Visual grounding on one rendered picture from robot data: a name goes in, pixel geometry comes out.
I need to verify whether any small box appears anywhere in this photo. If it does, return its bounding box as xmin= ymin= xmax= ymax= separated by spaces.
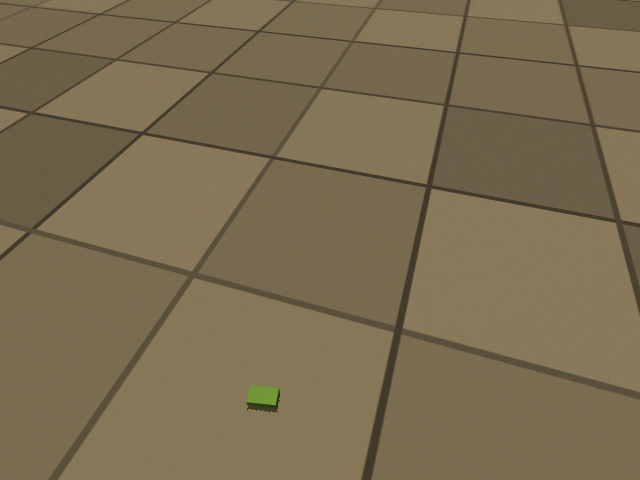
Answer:
xmin=246 ymin=385 xmax=280 ymax=409

